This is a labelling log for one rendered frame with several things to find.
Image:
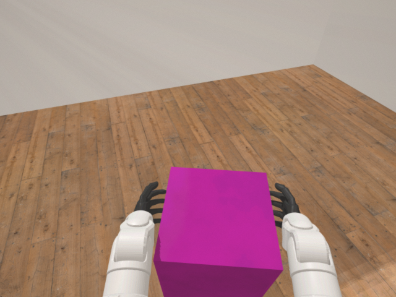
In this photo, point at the robot left forearm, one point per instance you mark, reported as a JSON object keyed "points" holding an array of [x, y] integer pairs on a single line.
{"points": [[130, 264]]}

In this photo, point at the robot right forearm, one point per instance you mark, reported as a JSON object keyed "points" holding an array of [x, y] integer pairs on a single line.
{"points": [[310, 260]]}

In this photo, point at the robot left hand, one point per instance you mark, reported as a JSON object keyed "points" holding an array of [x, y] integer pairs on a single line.
{"points": [[145, 201]]}

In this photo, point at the carton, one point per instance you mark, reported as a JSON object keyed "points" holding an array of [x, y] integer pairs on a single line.
{"points": [[217, 235]]}

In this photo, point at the robot right hand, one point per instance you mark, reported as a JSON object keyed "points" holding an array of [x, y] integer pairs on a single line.
{"points": [[288, 204]]}

